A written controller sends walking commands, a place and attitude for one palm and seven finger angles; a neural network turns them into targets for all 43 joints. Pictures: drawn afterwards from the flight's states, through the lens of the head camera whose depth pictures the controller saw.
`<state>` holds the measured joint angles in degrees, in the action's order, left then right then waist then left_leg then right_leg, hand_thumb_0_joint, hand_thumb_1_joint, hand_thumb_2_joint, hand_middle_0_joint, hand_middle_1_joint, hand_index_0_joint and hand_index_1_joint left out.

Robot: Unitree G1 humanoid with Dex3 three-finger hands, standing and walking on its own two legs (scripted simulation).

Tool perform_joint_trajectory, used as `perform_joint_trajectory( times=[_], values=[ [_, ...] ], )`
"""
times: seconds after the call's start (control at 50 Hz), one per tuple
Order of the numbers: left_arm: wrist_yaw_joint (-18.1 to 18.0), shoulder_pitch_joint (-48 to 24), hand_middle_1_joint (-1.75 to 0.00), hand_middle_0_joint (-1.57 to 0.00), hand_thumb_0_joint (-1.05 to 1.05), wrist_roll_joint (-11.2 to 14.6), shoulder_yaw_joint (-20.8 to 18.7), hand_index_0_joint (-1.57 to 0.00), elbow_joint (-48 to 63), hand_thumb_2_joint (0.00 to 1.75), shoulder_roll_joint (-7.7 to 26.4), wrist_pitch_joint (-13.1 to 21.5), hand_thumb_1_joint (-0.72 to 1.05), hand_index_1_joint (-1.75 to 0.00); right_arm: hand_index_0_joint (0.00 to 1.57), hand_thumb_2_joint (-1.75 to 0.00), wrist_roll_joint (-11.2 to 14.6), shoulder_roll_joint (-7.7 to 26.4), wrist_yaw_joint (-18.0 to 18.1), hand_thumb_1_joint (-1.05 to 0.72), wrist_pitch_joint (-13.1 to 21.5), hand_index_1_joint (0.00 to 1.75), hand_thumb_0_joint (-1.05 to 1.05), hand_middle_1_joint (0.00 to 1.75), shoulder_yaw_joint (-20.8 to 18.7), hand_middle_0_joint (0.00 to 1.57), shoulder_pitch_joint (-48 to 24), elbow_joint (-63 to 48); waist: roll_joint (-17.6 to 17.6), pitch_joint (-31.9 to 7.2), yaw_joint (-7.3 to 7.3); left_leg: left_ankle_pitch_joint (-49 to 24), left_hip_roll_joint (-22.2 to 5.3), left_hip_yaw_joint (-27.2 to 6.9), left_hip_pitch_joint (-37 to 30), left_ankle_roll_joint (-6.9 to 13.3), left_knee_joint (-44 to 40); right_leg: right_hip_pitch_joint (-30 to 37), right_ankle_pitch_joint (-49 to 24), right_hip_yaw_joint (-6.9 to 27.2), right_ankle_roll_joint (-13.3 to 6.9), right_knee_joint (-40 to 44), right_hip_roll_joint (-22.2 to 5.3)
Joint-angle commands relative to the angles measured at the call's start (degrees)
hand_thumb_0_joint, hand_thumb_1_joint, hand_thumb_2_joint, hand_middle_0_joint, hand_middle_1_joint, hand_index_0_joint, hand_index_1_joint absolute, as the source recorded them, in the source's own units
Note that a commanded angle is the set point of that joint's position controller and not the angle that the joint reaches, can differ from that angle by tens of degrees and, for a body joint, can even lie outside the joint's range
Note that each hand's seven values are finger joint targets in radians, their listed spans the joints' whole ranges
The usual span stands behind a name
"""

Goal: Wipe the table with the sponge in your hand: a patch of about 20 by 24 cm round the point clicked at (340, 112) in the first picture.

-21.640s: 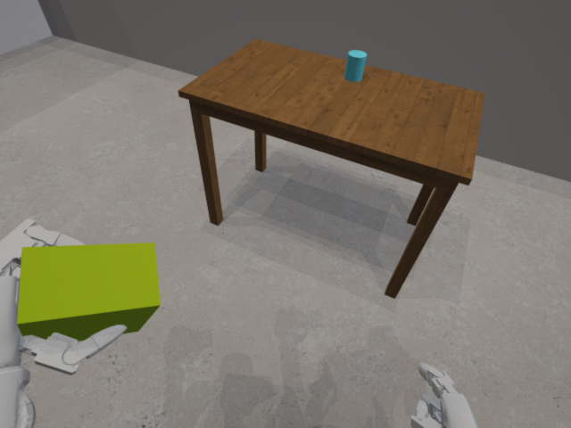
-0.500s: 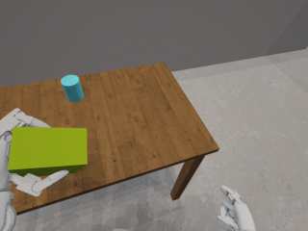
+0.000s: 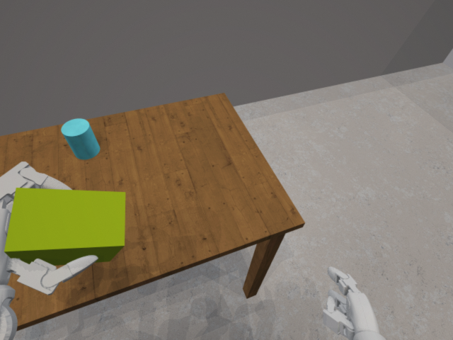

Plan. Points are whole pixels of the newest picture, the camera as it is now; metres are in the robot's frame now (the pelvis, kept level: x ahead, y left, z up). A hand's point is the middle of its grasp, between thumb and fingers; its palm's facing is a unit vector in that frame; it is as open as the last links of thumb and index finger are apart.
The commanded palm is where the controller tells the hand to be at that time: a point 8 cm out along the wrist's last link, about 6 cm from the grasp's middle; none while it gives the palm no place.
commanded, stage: come to a stop and stand still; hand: left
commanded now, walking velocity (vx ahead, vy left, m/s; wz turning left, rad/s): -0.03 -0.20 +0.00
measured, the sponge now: (86, 230) +0.22 +0.21 +0.14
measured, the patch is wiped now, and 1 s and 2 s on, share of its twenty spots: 0.00 0.00 0.00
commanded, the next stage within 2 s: look again from close up in 1.00 s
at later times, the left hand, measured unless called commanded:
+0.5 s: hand out of the picture +0.22 +0.31 +0.17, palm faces +0.46 -0.81 -0.37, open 10.6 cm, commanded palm +0.15 +0.30 +0.18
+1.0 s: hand out of the picture +0.18 +0.32 +0.16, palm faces +0.42 -0.84 -0.34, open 10.6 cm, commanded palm +0.13 +0.35 +0.18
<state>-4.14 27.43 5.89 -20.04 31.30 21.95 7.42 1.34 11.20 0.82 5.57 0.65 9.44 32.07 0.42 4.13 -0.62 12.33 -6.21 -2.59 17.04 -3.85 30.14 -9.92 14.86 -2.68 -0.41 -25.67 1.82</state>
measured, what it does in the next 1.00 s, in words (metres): shifts its weight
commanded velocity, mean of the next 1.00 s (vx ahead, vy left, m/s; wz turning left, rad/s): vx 0.00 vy -0.01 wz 0.00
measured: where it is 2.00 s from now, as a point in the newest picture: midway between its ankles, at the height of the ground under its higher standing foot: outside the picture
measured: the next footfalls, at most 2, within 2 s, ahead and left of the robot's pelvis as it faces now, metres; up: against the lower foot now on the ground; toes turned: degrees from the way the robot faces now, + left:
none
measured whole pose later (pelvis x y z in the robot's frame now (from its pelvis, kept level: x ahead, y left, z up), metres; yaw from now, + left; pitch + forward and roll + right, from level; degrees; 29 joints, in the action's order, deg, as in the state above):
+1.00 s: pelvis -0.03 +0.06 +0.00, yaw +2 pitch -1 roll -2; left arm -5.0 21.2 0.0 -19.9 25.4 19.6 15.4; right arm -0.7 8.9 -0.2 10.7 2.8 10.8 35.3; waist -2.1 3.9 -3.2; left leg 9.2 0.3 -0.2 17.9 2.4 28.3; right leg -9.8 11.4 0.2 2.2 -22.2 -2.9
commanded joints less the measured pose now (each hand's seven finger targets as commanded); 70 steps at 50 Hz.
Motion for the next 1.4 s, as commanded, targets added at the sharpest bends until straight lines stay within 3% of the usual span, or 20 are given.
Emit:
perform_joint_trajectory(
  times=[0.0,0.28,0.3,0.32,0.34,0.36,0.44,0.46,0.54,0.56,0.64,0.68,0.78,0.86,0.94,0.96,1.04,1.14,1.24,1.38],
  values=[
    [-1.27,-2.68,-1.6,-1.2,0.0,0.9,-7.4,-1.2,12.59,1.3,9.71,3.53,0.1,-1.6,0.2,-0.9,0.63,6.74,0.97,-0.9,2.48,0.3,0.0,0.3,-3.18,0.2,-3.79,-9.11,1.99,-10.32,0.72,-10.96,-1.75,0.71,-6.86,4.78,-0.54,-1.35,-13.47,2.98,-0.89,4.23,-6.14],
    [-1.93,-0.86,-1.6,-1.2,0.0,0.36,-7.46,-1.2,11.49,1.3,10.27,3.66,0.1,-1.6,0.2,-0.9,0.7,7.9,2.1,-0.9,2.7,0.3,0.0,0.3,-2.91,0.2,-4.55,-8.18,1.06,-8.07,0.53,-7.86,0.62,-0.59,-6.05,5.59,-2.37,-0.36,-12.51,3.49,-0.67,5.85,-7.15],
    [-1.37,-52.55,-1.6,-1.2,0.0,-7.66,-40.91,-1.2,16.61,1.3,53.22,8.67,0.1,-1.6,0.2,-0.9,-2.8,9.51,3.33,-0.9,5.69,0.3,0.0,0.3,-6.24,0.2,5.64,-4.88,-12.58,-1.39,-3.91,-7.98,4.34,8.22,4.66,3.92,6.88,-2.76,-26.43,9.55,1.63,11.16,-7.07],
    [0.66,-24.96,-1.6,-1.2,0.0,-3.75,-15.32,-1.2,-9.0,1.3,18.75,7.02,0.1,-1.6,0.2,-0.9,-1.62,3.8,2.76,-0.9,6.55,0.3,0.0,0.3,-3.45,0.2,1.39,-4.44,-14.63,-7.59,-1.19,-2.56,8.92,4.54,0.79,3.87,5.33,0.48,-34.63,11.53,-4.87,4.47,-11.78],
    [-1.48,-17.26,-1.6,-1.2,0.0,-2.07,-14.18,-1.2,-1.92,1.3,16.58,7.21,0.1,-1.6,0.2,-0.9,0.07,6.68,1.91,-0.9,5.9,0.3,0.0,0.3,-4.36,0.2,-0.45,-6.52,-5.19,-9.27,-1.81,-6.42,7.52,4.34,-3.78,3.96,2.34,1.24,-33.31,11.39,-4.13,2.5,-12.07],
    [-0.56,-15.23,-1.6,-1.2,0.0,-2.78,-10.57,-1.2,-8.43,1.3,12.11,7.14,0.1,-1.6,0.2,-0.9,-0.19,6.66,2.16,-0.9,6.08,0.3,0.0,0.3,-4.29,0.2,2.1,-6.07,-4.24,-10.55,-1.42,-10.26,5.72,5.81,-6.22,3.82,0.24,2.05,-30.6,9.68,-3.35,1.13,-9.9],
    [-0.34,-6.28,-1.6,-1.2,0.0,-1.91,-1.89,-1.2,3.29,1.3,4.65,8.05,0.1,-1.6,0.2,-0.9,0.36,7.04,-0.22,-0.9,7.24,0.3,0.0,0.3,-3.96,0.2,-2.74,-6.86,4.68,-11.7,-2.1,-17.05,0.69,1.42,-10.17,6.4,-5.34,0.21,-9.96,3.31,0.93,-0.77,-4.8],
    [-0.21,-7.06,-1.6,-1.2,0.0,-2.45,-0.27,-1.2,6.69,1.3,4.27,8.22,0.1,-1.6,0.2,-0.9,0.06,7.11,-0.65,-0.9,7.17,0.3,0.0,0.3,-3.67,0.2,-2.49,-7.71,4.42,-10.42,-2.07,-14.12,0.29,0.33,-5.71,6.53,-6.37,1.91,-8.06,2.16,0.81,-0.93,-4.6],
    [-2.25,-7.77,-1.6,-1.2,0.0,-3.93,-8.58,-1.2,10.95,1.3,12.85,9.98,0.1,-1.6,0.2,-0.9,-0.51,7.42,-0.29,-0.9,7.2,0.3,0.0,0.3,-3.16,0.2,-3.54,-7.2,1.56,-7.28,-1.37,7.16,1.67,-0.68,0.58,5.57,-10.02,1.29,1.32,2.83,-0.14,2.81,-4.41],
    [-2.18,-8.21,-1.6,-1.2,0.0,-3.98,-8.94,-1.2,10.97,1.3,12.24,10.72,0.1,-1.6,0.2,-0.9,-0.94,7.22,0.09,-0.9,7.08,0.3,0.0,0.3,-3.11,0.2,-3.32,-7.66,1.68,-6.78,-1.26,10.59,1.79,-1.39,2.25,5.91,-10.67,1.37,2.64,2.73,-0.23,3.43,-4.43],
    [-2.6,-12.76,-1.6,-1.2,0.0,-4.33,-13.12,-1.2,13.34,1.3,16.03,12.91,0.1,-1.6,0.2,-0.9,-1.07,7.05,1.18,-0.9,7.52,0.3,0.0,0.3,-2.63,0.2,-3.53,-7.71,11.97,-6.86,-0.78,16.97,-0.16,-4.3,5.12,6.75,-14.73,3.84,2.17,2.04,-0.29,0.16,-3.08],
    [-2.29,-14.39,-1.6,-1.2,0.0,-4.31,-11.02,-1.2,12.47,1.3,13.36,13.56,0.1,-1.6,0.2,-0.9,-1.21,6.81,1.05,-0.9,8.01,0.3,0.0,0.3,-2.54,0.2,-2.28,-7.79,14.13,-7.73,-0.87,18.97,-1.04,-5.15,6.54,7.0,-15.55,5.93,1.22,1.38,-0.46,-1.34,-2.84],
    [-1.71,-11.17,-1.6,-1.2,0.0,-4.56,-6.16,-1.2,11.15,1.3,8.07,13.11,0.1,-1.6,0.2,-0.9,-1.26,7.1,0.13,-0.9,9.34,0.3,0.0,0.3,-2.75,0.2,-0.38,-6.45,8.37,-11.02,-0.48,11.8,-0.32,-5.25,-1.66,6.08,-12.65,2.42,-0.95,2.72,-0.62,2.65,-3.19],
    [-1.56,-11.25,-1.6,-1.2,0.0,-5.23,-2.07,-1.2,6.1,1.3,4.49,11.6,0.1,-1.6,0.2,-0.9,-1.4,7.48,-0.18,-0.9,8.94,0.3,0.0,0.3,-2.3,0.2,-1.02,-5.14,5.82,-8.48,-0.33,12.35,-0.22,-5.45,-1.62,5.31,-14.01,-0.09,-0.09,2.67,-0.11,4.41,-2.63],
    [-2.25,-12.52,-1.6,-1.2,0.0,-5.72,-6.73,-1.2,5.21,1.3,9.12,11.05,0.1,-1.6,0.2,-0.9,-1.22,7.12,0.34,-0.9,8.26,0.3,0.0,0.3,-2.3,0.2,-2.62,-5.33,3.66,-7.98,-0.35,9.29,0.62,-4.25,-2.24,5.07,-13.27,0.61,-1.59,3.3,-0.12,6.29,-3.21],
    [-1.79,-12.24,-1.6,-1.2,0.0,-5.37,-4.45,-1.2,4.08,1.3,6.66,11.1,0.1,-1.6,0.2,-0.9,-1.54,6.75,0.42,-0.9,7.76,0.3,0.0,0.3,-1.86,0.2,-2.4,-5.52,3.54,-7.91,-0.44,9.85,1.01,-3.92,-1.99,5.15,-12.89,0.44,-1.15,3.11,-0.17,7.01,-3.34],
    [-2.09,-13.51,-1.6,-1.2,0.0,-5.35,-7.98,-1.2,9.3,1.3,10.58,11.57,0.1,-1.6,0.2,-0.9,-1.27,6.82,0.93,-0.9,7.65,0.3,0.0,0.3,-2.1,0.2,-3.63,-6.52,6.57,-7.98,-0.18,9.27,1.7,-3.71,-1.64,4.93,-13.39,2.18,-2.13,2.92,-0.34,6.49,-3.09],
    [-2.18,-8.55,-1.6,-1.2,0.0,-4.93,-8.67,-1.2,11.34,1.3,10.51,11.89,0.1,-1.6,0.2,-0.9,-1.23,6.75,0.9,-0.9,7.85,0.3,0.0,0.3,-2.4,0.2,-3.07,-7.06,8.03,-11.24,-0.34,3.41,2.23,-2.49,-3.45,5.0,-11.41,4.64,-6.55,2.6,-0.48,5.69,-3.42],
    [-2.05,-4.31,-1.6,-1.2,0.0,-4.37,-8.58,-1.2,7.75,1.3,9.5,10.84,0.1,-1.6,0.2,-0.9,-0.99,7.23,1.07,-0.9,7.07,0.3,0.0,0.3,-2.93,0.2,-2.24,-6.66,4.63,-11.86,-0.21,-5.2,2.56,-1.07,-6.51,4.62,-8.61,2.93,-11.22,2.93,-0.34,6.38,-4.0],
    [-1.59,-7.87,-1.6,-1.2,0.0,-4.05,-6.21,-1.2,6.25,1.3,8.23,9.68,0.1,-1.6,0.2,-0.9,-0.85,7.67,1.73,-0.9,5.94,0.3,0.0,0.3,-3.16,0.2,-2.46,-6.89,2.44,-9.92,-0.12,-4.67,2.6,-0.62,-6.38,4.85,-8.23,0.89,-10.23,3.51,-0.13,7.29,-4.28]
  ],
)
